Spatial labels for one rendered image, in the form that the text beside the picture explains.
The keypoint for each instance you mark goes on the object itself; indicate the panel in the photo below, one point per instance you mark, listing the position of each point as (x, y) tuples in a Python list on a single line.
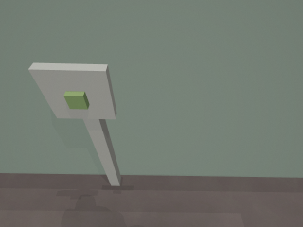
[(54, 79)]

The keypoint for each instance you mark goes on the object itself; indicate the button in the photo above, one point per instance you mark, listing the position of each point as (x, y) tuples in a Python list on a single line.
[(76, 100)]

